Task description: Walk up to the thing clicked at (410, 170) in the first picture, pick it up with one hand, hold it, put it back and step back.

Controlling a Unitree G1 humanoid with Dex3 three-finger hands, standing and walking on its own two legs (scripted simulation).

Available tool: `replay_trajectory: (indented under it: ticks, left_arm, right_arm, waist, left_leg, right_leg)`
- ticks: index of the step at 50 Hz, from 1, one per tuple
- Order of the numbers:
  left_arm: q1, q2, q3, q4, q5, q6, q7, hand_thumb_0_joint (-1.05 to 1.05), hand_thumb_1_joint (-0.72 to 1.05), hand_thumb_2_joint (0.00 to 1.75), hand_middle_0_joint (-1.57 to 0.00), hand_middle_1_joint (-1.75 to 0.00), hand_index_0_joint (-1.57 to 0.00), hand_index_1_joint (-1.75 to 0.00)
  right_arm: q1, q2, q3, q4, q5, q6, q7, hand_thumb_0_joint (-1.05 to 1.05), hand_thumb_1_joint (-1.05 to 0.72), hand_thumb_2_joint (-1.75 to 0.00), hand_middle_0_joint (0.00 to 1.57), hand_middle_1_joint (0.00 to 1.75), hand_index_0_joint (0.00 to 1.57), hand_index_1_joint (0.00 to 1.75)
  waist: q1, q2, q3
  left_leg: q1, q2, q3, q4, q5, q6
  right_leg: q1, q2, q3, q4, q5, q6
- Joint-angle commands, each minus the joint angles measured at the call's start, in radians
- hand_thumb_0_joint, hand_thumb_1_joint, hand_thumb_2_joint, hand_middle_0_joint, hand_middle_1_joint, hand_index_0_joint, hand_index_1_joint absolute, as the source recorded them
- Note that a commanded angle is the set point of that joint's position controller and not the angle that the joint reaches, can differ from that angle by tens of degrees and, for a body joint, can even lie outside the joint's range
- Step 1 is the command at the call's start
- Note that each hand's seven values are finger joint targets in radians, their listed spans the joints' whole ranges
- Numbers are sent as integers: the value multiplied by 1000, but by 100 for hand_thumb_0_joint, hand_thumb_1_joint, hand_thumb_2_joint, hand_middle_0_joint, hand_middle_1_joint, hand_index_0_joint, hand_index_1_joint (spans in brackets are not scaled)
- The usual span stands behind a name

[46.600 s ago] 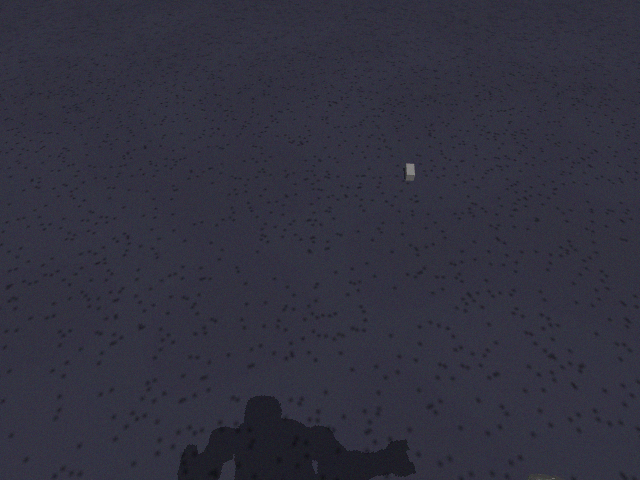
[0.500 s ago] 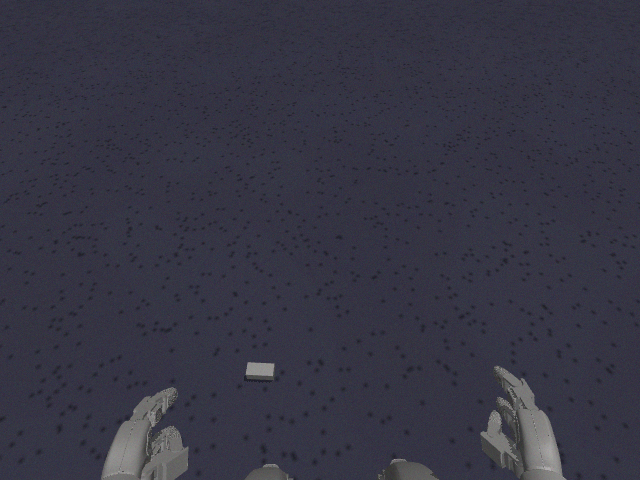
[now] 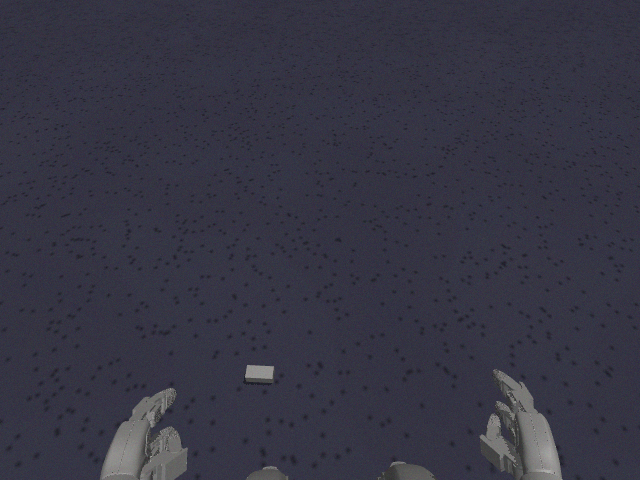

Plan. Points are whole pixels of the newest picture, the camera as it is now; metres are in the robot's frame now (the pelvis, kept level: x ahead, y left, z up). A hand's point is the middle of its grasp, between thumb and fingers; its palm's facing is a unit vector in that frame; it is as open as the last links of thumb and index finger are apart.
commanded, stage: home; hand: left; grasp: from above
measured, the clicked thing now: (260, 374) +0.51 +0.18 -0.70
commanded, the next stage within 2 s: stand in 0.52 s
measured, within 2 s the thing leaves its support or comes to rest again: neither
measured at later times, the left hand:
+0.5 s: hand (182, 460) +0.16 +0.18 -0.04, palm faces +0.05 -0.98 -0.20, open 7.4 cm
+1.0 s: hand out of the picture +0.06 +0.25 -0.11, palm faces +0.06 -0.94 -0.34, open 7.4 cm
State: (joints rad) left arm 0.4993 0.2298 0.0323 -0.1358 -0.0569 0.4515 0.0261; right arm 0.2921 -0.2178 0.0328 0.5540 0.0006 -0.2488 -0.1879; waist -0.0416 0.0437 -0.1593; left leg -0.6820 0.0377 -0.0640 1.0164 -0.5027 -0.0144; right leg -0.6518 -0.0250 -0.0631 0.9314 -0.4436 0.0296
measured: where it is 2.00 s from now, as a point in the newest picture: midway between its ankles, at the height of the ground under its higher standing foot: outside the picture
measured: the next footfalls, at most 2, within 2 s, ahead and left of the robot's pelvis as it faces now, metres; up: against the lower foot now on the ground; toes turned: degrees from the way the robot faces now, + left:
none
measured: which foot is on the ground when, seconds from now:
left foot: down 0.00-1.00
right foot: down 0.00-1.00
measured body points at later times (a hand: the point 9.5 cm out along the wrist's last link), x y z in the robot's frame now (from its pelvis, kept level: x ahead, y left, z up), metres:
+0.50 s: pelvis +0.00 +0.00 +0.00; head +0.01 +0.01 +0.45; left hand +0.16 +0.23 -0.03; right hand +0.16 -0.24 -0.06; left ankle +0.00 +0.12 -0.68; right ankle +0.01 -0.14 -0.68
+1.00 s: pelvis -0.01 +0.00 +0.04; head +0.00 +0.01 +0.49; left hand +0.06 +0.29 -0.09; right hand +0.09 -0.28 -0.08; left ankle +0.00 +0.12 -0.68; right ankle +0.01 -0.14 -0.68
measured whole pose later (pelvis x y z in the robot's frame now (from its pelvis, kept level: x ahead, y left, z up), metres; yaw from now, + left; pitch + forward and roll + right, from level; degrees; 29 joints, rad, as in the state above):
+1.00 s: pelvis -0.01 +0.00 +0.04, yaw +1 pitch -2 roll -1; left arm 0.24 0.30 0.05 0.87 0.04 0.04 0.03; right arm 0.21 -0.30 -0.04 0.93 -0.06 -0.02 -0.02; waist 0.02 0.00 0.04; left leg -0.32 -0.01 -0.04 0.70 -0.36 0.00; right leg -0.31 -0.07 -0.05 0.67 -0.33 0.04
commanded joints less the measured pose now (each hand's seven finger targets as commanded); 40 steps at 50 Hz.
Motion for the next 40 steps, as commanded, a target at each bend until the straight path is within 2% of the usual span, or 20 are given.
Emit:
replay_trajectory:
  ticks: [1,6,8,10,12,16,19,22,23,26,28,30,31,32,33,35,36,37,38,40]
  left_arm:
    - [-24,101,53,-202,10,-43,3,0,90,90,-20,-30,-20,-30]
    - [-23,107,60,-216,11,-46,6,0,90,90,-20,-30,-20,-30]
    - [-17,103,56,-207,12,-44,6,0,90,90,-20,-30,-20,-30]
    - [-23,96,48,-198,10,-46,4,0,90,90,-20,-30,-20,-30]
    - [-30,112,64,-224,10,-44,7,0,90,90,-20,-30,-20,-30]
    - [1,104,59,-217,8,-46,6,0,90,90,-20,-30,-20,-30]
    - [-37,104,52,-214,9,-45,5,0,90,90,-20,-30,-20,-30]
    - [-31,103,57,-214,6,-43,4,0,90,90,-20,-30,-20,-30]
    - [-10,112,69,-209,6,-40,4,0,90,90,-20,-30,-20,-30]
    - [-13,114,59,-206,10,-40,5,0,90,90,-20,-30,-20,-30]
    - [-30,106,51,-205,12,-38,6,0,90,90,-20,-30,-20,-30]
    - [-21,106,61,-212,4,-39,6,0,90,90,-20,-30,-20,-30]
    - [-316,185,66,139,121,-256,41,0,90,90,-20,-30,-20,-30]
    - [-221,196,77,320,132,-323,32,0,90,90,-20,-30,-20,-30]
    - [-200,203,69,365,128,-355,25,0,90,90,-20,-30,-20,-30]
    - [-230,221,60,455,133,-395,17,0,90,90,-20,-30,-20,-30]
    - [-251,217,61,507,127,-398,12,0,90,90,-20,-30,-20,-30]
    - [-268,218,63,548,117,-402,9,0,90,90,-20,-30,-20,-30]
    - [-288,218,67,582,114,-407,10,0,90,90,-20,-30,-20,-30]
    - [-304,206,62,673,111,-424,12,0,90,90,-20,-30,-20,-30]
  right_arm:
    - [-70,-127,-58,-166,5,-57,-10,0,-90,-90,20,30,20,30]
    - [-73,-127,-61,-174,4,-59,-13,0,-90,-90,20,30,20,30]
    - [-73,-126,-57,-172,5,-60,-11,0,-90,-90,20,30,20,30]
    - [-70,-122,-56,-165,5,-60,-11,0,-90,-90,20,30,20,30]
    - [-71,-125,-58,-175,6,-64,-12,0,-90,-90,20,30,20,30]
    - [-61,-126,-61,-172,6,-62,-12,0,-90,-90,20,30,20,30]
    - [-68,-127,-58,-165,4,-60,-9,0,-90,-90,20,30,20,30]
    - [-71,-124,-56,-171,5,-59,-10,0,-90,-90,20,30,20,30]
    - [-69,-122,-57,-170,5,-61,-11,0,-90,-90,20,30,20,30]
    - [-67,-126,-58,-173,5,-59,-12,0,-90,-90,20,30,20,30]
    - [-73,-125,-55,-172,5,-57,-11,0,-90,-90,20,30,20,30]
    - [-73,-124,-56,-175,7,-57,-10,0,-90,-90,20,30,20,30]
    - [-126,-252,-101,67,-120,61,49,0,-90,-90,20,30,20,30]
    - [-130,-270,-112,87,-126,103,79,0,-90,-90,20,30,20,30]
    - [-134,-271,-115,54,-131,128,98,0,-90,-90,20,30,20,30]
    - [-128,-243,-111,91,-85,141,138,0,-90,-90,20,30,20,30]
    - [-133,-228,-109,113,-65,148,154,0,-90,-90,20,30,20,30]
    - [-137,-228,-111,122,-55,152,162,0,-90,-90,20,30,20,30]
    - [-128,-224,-114,139,-54,157,167,0,-90,-90,20,30,20,30]
    - [-138,-230,-120,183,-58,167,175,0,-90,-90,20,30,20,30]
  waist:
    - [1,12,-69]
    - [4,7,-99]
    - [6,27,-52]
    - [1,19,-64]
    - [5,19,-73]
    - [6,16,-108]
    - [1,34,-60]
    - [1,12,-61]
    - [6,9,-88]
    - [0,13,-79]
    - [-1,15,-43]
    - [4,13,-70]
    - [69,-56,157]
    - [78,-83,67]
    - [66,-57,75]
    - [68,-18,36]
    - [75,-69,44]
    - [73,-83,26]
    - [71,-77,43]
    - [74,-41,42]
  left_leg:
    - [64,-30,10,-191,201,20]
    - [66,-32,14,-185,198,21]
    - [55,-29,12,-195,168,19]
    - [58,-30,11,-190,168,19]
    - [53,-29,5,-195,150,20]
    - [74,-29,14,-173,249,17]
    - [60,-25,3,-190,192,15]
    - [50,-30,10,-185,172,21]
    - [61,-31,11,-178,207,21]
    - [59,-36,23,-171,213,23]
    - [45,-32,18,-187,162,22]
    - [50,-31,11,-187,167,22]
    - [72,-1,-37,-270,367,64]
    - [137,0,-7,-267,377,81]
    - [165,-4,-30,-265,342,85]
    - [227,-10,-30,-304,310,83]
    - [236,-23,-11,-302,270,77]
    - [261,-23,-8,-299,303,72]
    - [265,-20,-15,-329,262,68]
    - [306,-3,-43,-361,309,75]
  right_leg:
    - [60,38,-17,-136,148,-29]
    - [72,39,-18,-136,146,-27]
    - [50,39,-18,-134,119,-28]
    - [44,41,-18,-137,119,-26]
    - [49,39,-18,-135,107,-26]
    - [77,40,-18,-119,186,-30]
    - [41,42,-19,-124,137,-28]
    - [51,40,-16,-137,124,-25]
    - [69,39,-16,-132,153,-27]
    - [66,38,-12,-134,160,-26]
    - [40,41,-15,-137,116,-26]
    - [59,40,-16,-137,121,-26]
    - [247,-38,35,-148,117,-55]
    - [269,-48,98,-177,114,-89]
    - [217,-39,114,-205,98,-103]
    - [285,-61,117,-195,159,-92]
    - [289,-72,123,-235,143,-88]
    - [306,-75,124,-246,199,-82]
    - [294,-76,123,-261,150,-74]
    - [321,-73,97,-267,196,-57]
